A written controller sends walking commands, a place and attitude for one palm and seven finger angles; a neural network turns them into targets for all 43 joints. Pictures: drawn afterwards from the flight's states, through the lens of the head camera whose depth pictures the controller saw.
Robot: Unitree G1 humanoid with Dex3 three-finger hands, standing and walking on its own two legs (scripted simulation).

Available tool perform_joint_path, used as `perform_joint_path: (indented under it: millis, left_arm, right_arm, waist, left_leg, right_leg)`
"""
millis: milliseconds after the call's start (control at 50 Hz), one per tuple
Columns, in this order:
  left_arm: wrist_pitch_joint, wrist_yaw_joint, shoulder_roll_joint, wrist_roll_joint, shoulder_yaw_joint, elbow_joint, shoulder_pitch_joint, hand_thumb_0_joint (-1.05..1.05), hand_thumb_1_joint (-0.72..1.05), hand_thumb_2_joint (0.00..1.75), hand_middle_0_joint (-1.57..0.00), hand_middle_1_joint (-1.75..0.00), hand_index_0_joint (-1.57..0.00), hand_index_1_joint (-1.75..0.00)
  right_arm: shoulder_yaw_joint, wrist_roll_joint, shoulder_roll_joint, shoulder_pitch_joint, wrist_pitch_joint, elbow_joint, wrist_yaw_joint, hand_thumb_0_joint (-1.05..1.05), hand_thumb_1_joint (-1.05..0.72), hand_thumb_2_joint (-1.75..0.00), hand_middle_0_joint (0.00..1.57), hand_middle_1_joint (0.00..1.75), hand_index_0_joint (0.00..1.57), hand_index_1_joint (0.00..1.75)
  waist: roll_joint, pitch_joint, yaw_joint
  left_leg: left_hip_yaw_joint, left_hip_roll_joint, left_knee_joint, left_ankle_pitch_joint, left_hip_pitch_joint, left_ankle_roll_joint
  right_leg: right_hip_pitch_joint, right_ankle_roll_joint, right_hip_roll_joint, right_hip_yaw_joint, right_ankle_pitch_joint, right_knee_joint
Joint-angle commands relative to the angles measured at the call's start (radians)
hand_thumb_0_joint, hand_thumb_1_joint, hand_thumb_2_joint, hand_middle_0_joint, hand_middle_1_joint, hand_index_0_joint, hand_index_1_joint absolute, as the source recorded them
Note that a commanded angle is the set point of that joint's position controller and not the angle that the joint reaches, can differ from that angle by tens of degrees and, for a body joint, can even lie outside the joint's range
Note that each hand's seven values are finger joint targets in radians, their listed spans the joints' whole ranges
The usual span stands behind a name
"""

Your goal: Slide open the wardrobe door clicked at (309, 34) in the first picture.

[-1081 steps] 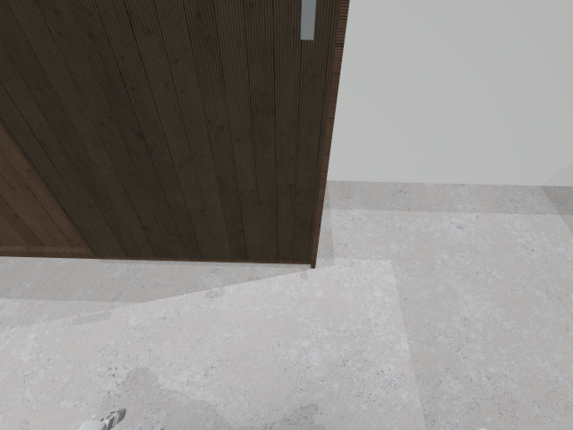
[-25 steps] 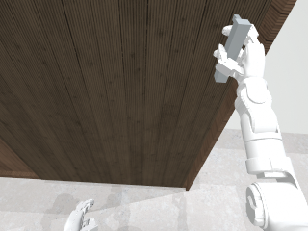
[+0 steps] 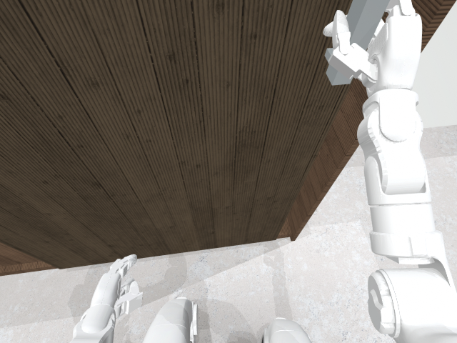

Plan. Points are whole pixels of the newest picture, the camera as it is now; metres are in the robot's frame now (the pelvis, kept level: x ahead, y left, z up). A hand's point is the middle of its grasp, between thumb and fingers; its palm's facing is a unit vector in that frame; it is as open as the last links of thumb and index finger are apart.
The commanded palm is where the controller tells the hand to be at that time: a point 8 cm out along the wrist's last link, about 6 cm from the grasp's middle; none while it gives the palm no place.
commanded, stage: step sideways, sliding the door along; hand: right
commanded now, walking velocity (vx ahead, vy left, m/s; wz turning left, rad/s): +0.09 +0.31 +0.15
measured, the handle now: (352, 20) +0.46 -0.16 +0.27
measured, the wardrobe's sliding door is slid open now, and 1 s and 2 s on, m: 0.07 0.41 0.45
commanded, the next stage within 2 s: stop walking and hold the door there in 1.62 s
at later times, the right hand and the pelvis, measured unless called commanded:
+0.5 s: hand (236, 58) +0.42 -0.02 +0.25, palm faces +0.23 +0.97 -0.12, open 7.3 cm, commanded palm +0.39 +0.00 +0.25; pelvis +0.04 +0.16 +0.01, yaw -4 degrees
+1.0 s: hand (56, 76) +0.39 +0.19 +0.25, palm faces +0.17 +0.98 -0.13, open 7.6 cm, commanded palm +0.37 +0.17 +0.24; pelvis +0.04 +0.31 +0.01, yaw -1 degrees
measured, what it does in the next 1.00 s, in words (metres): steps to the left: left foot, then right foot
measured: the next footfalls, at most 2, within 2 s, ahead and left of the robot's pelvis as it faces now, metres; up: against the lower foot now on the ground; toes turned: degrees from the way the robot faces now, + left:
left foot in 0.22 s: +0.13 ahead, +0.27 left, +0.00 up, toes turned +3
right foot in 0.42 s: +0.08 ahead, +0.02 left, +0.00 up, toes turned -13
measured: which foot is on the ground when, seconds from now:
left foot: up 0.00-0.20, down 0.22-0.42, up 0.44-0.76, down 0.78-1.00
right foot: down 0.00-0.24, up 0.26-0.40, down 0.42-0.80, up 0.82-1.00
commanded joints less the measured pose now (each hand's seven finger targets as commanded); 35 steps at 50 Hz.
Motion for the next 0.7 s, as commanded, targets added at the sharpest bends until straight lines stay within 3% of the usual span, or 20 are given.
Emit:
perform_joint_path:
  millis: [0, 60, 100, 160, 180, 200, 220, 240, 260, 280, 320, 360, 380, 400, 420, 440, 460, 500, 560, 680]
  left_arm:
    - [-0.042, -0.027, 0.14, -0.003, 0.051, -0.14, -0.011, 0.0, 0.9, 0.9, -0.2, -0.3, -0.2, -0.3]
    - [-0.066, -0.031, 0.14, -0.004, 0.05, -0.187, -0.016, 0.0, 0.9, 0.9, -0.2, -0.3, -0.2, -0.3]
    - [-0.082, -0.034, 0.13, -0.007, 0.045, -0.206, -0.014, 0.0, 0.9, 0.9, -0.2, -0.3, -0.2, -0.3]
    - [-0.112, -0.027, 0.113, -0.016, 0.032, -0.224, -0.029, 0.0, 0.9, 0.9, -0.2, -0.3, -0.2, -0.3]
    - [-0.118, -0.032, 0.096, -0.026, 0.023, -0.23, -0.032, 0.0, 0.9, 0.9, -0.2, -0.3, -0.2, -0.3]
    - [-0.122, -0.031, 0.071, -0.037, 0.018, -0.23, -0.034, 0.0, 0.9, 0.9, -0.2, -0.3, -0.2, -0.3]
    - [-0.126, -0.021, 0.043, -0.028, 0.011, -0.232, -0.073, 0.0, 0.9, 0.9, -0.2, -0.3, -0.2, -0.3]
    - [-0.138, -0.013, 0.037, -0.008, -0.001, -0.222, -0.11, 0.0, 0.9, 0.9, -0.2, -0.3, -0.2, -0.3]
    - [-0.135, -0.002, 0.054, -0.021, 0.013, -0.206, -0.094, 0.0, 0.9, 0.9, -0.2, -0.3, -0.2, -0.3]
    - [-0.136, 0.002, 0.041, -0.014, 0.005, -0.209, -0.08, 0.0, 0.9, 0.9, -0.2, -0.3, -0.2, -0.3]
    - [-0.138, -0.001, 0.041, -0.011, -0.02, -0.185, -0.089, 0.0, 0.9, 0.9, -0.2, -0.3, -0.2, -0.3]
    - [-0.111, -0.002, 0.064, -0.005, -0.007, -0.185, -0.085, 0.0, 0.9, 0.9, -0.2, -0.3, -0.2, -0.3]
    - [-0.091, -0.008, 0.078, -0.001, 0.013, -0.2, -0.069, 0.0, 0.9, 0.9, -0.2, -0.3, -0.2, -0.3]
    - [-0.092, -0.027, 0.131, 0.0, 0.055, -0.233, -0.066, 0.0, 0.9, 0.9, -0.2, -0.3, -0.2, -0.3]
    - [-0.091, -0.063, 0.14, 0.004, 0.06, -0.244, -0.029, 0.0, 0.9, 0.9, -0.2, -0.3, -0.2, -0.3]
    - [-0.104, -0.089, 0.177, 0.0, 0.08, -0.236, -0.057, 0.0, 0.9, 0.9, -0.2, -0.3, -0.2, -0.3]
    - [-0.122, -0.089, 0.15, 0.01, 0.072, -0.266, -0.07, 0.0, 0.9, 0.9, -0.2, -0.3, -0.2, -0.3]
    - [-0.13, -0.099, 0.129, 0.007, 0.058, -0.245, -0.034, 0.0, 0.9, 0.9, -0.2, -0.3, -0.2, -0.3]
    - [-0.131, -0.088, 0.128, 0.011, 0.06, -0.27, -0.041, 0.0, 0.9, 0.9, -0.2, -0.3, -0.2, -0.3]
    - [-0.154, -0.066, 0.092, 0.005, 0.026, -0.29, -0.064, 0.0, 0.9, 0.9, -0.2, -0.3, -0.2, -0.3]
  right_arm:
    - [0.222, 0.006, 0.126, -0.577, -0.16, -0.406, 0.088, 0.0, -0.9, -0.9, 0.45, 1.4, 0.45, 1.4]
    - [0.25, 0.002, 0.143, -0.546, -0.155, -0.46, 0.103, 0.0, -0.9, -0.9, 0.45, 1.4, 0.45, 1.4]
    - [0.225, 0.01, 0.115, -0.487, -0.152, -0.476, 0.102, 0.0, -0.9, -0.9, 0.45, 1.4, 0.45, 1.4]
    - [0.186, 0.008, 0.067, -0.397, -0.155, -0.503, 0.091, 0.0, -0.9, -0.9, 0.45, 1.4, 0.45, 1.4]
    - [0.177, 0.002, 0.051, -0.365, -0.158, -0.525, 0.088, 0.0, -0.9, -0.9, 0.45, 1.4, 0.45, 1.4]
    - [0.156, -0.012, 0.008, -0.34, -0.157, -0.544, 0.084, 0.0, -0.9, -0.9, 0.45, 1.4, 0.45, 1.4]
    - [0.119, -0.023, -0.061, -0.301, -0.154, -0.556, 0.08, 0.0, -0.9, -0.9, 0.45, 1.4, 0.45, 1.4]
    - [0.092, -0.032, -0.097, -0.238, -0.141, -0.569, 0.077, 0.0, -0.9, -0.9, 0.45, 1.4, 0.45, 1.4]
    - [0.067, -0.013, -0.1, -0.187, -0.123, -0.618, 0.072, 0.0, -0.9, -0.9, 0.45, 1.4, 0.45, 1.4]
    - [0.088, -0.006, -0.06, -0.21, -0.144, -0.719, 0.071, 0.0, -0.9, -0.9, 0.45, 1.4, 0.45, 1.4]
    - [0.129, 0.007, 0.001, -0.214, -0.175, -0.795, 0.053, 0.0, -0.9, -0.9, 0.45, 1.4, 0.45, 1.4]
    - [0.149, 0.007, 0.013, -0.196, -0.211, -0.832, 0.045, 0.0, -0.9, -0.9, 0.45, 1.4, 0.45, 1.4]
    - [0.183, 0.01, 0.043, -0.194, -0.221, -0.824, 0.053, 0.0, -0.9, -0.9, 0.45, 1.4, 0.45, 1.4]
    - [0.197, 0.013, 0.072, -0.188, -0.226, -0.846, 0.064, 0.0, -0.9, -0.9, 0.45, 1.4, 0.45, 1.4]
    - [0.199, -0.016, 0.094, -0.19, -0.231, -0.787, 0.07, 0.0, -0.9, -0.9, 0.45, 1.4, 0.45, 1.4]
    - [0.188, -0.03, 0.089, -0.245, -0.222, -0.731, 0.08, 0.0, -0.9, -0.9, 0.45, 1.4, 0.45, 1.4]
    - [0.219, -0.035, 0.12, -0.315, -0.242, -0.821, 0.078, 0.0, -0.9, -0.9, 0.45, 1.4, 0.45, 1.4]
    - [0.257, -0.044, 0.145, -0.265, -0.22, -0.75, 0.082, 0.0, -0.9, -0.9, 0.45, 1.4, 0.45, 1.4]
    - [0.249, -0.059, 0.127, -0.21, -0.179, -0.752, 0.091, 0.0, -0.9, -0.9, 0.45, 1.4, 0.45, 1.4]
    - [0.244, -0.03, 0.118, -0.107, -0.169, -0.739, 0.078, 0.0, -0.9, -0.9, 0.45, 1.4, 0.45, 1.4]
  waist:
    - [-0.153, -0.494, 0.131]
    - [-0.266, -0.524, 0.137]
    - [-0.318, -0.549, 0.137]
    - [-0.286, -0.548, 0.125]
    - [-0.216, -0.546, 0.11]
    - [-0.007, -0.557, 0.098]
    - [0.272, -0.539, 0.085]
    - [0.316, -0.524, 0.055]
    - [0.385, -0.546, 0.057]
    - [0.399, -0.54, 0.059]
    - [0.306, -0.543, 0.097]
    - [0.163, -0.577, 0.127]
    - [0.091, -0.605, 0.145]
    - [-0.148, -0.651, 0.112]
    - [-0.108, -0.699, 0.105]
    - [-0.083, -0.643, 0.102]
    - [-0.188, -0.608, 0.112]
    - [-0.247, -0.516, 0.126]
    - [-0.213, -0.495, 0.114]
    - [-0.289, -0.468, 0.108]
  left_leg:
    - [-0.046, 0.076, -0.116, 0.05, -0.136, -0.031]
    - [0.05, 0.036, -0.314, 0.112, 0.029, -0.042]
    - [0.087, 0.003, -0.424, 0.118, 0.096, -0.048]
    - [0.113, -0.044, -0.645, 0.248, 0.26, -0.053]
    - [0.1, -0.031, -0.749, 0.405, 0.345, -0.049]
    - [0.03, 0.055, -0.818, 0.781, 0.47, -0.026]
    - [-0.167, 0.23, -0.756, 1.295, 0.605, 0.055]
    - [-0.24, 0.314, -0.722, 1.543, 0.591, 0.093]
    - [-0.264, 0.332, -0.679, 1.544, 0.593, 0.118]
    - [-0.233, 0.323, -0.64, 1.472, 0.638, 0.139]
    - [-0.167, 0.279, -0.59, 1.432, 0.681, 0.133]
    - [-0.063, 0.201, -0.471, 1.207, 0.561, 0.077]
    - [-0.004, 0.127, -0.376, 0.771, 0.301, 0.016]
    - [0.003, 0.02, -0.182, 0.051, -0.038, -0.03]
    - [-0.092, 0.023, -0.054, -0.195, -0.064, -0.014]
    - [-0.12, 0.011, -0.001, -0.157, -0.127, -0.002]
    - [-0.116, 0.031, -0.028, -0.137, -0.149, -0.009]
    - [-0.059, 0.048, -0.067, -0.035, -0.149, -0.027]
    - [0.004, 0.027, -0.162, 0.091, -0.063, -0.045]
    - [0.055, -0.008, -0.443, 0.117, 0.158, -0.053]
  right_leg:
    - [0.449, -0.208, -0.305, 0.169, 0.637, -0.197]
    - [0.417, -0.156, -0.228, 0.012, 0.721, -0.182]
    - [0.457, -0.134, -0.22, -0.007, 0.831, -0.137]
    - [0.422, -0.079, -0.183, -0.019, 0.782, -0.025]
    - [0.365, -0.09, -0.143, -0.008, 0.726, 0.046]
    - [0.23, -0.103, -0.047, -0.039, 0.49, 0.177]
    - [-0.048, -0.09, 0.064, -0.042, -0.114, 0.34]
    - [-0.158, -0.068, 0.121, 0.032, -0.395, 0.474]
    - [-0.167, -0.019, 0.086, 0.074, -0.41, 0.534]
    - [-0.185, -0.026, 0.067, 0.09, -0.39, 0.498]
    - [-0.154, -0.028, 0.055, 0.069, -0.288, 0.174]
    - [0.108, -0.014, 0.006, 0.002, 0.154, -0.205]
    - [0.402, -0.063, -0.109, 0.081, 0.677, -0.266]
    - [0.685, -0.197, -0.393, 0.347, 1.315, -0.195]
    - [0.699, -0.258, -0.434, 0.317, 1.397, -0.108]
    - [0.664, -0.25, -0.427, 0.207, 1.222, -0.115]
    - [0.623, -0.241, -0.409, 0.203, 1.145, -0.122]
    - [0.571, -0.196, -0.336, 0.116, 1.035, -0.161]
    - [0.517, -0.151, -0.282, 0.007, 0.955, -0.186]
    - [0.397, -0.124, -0.281, -0.064, 0.814, -0.16]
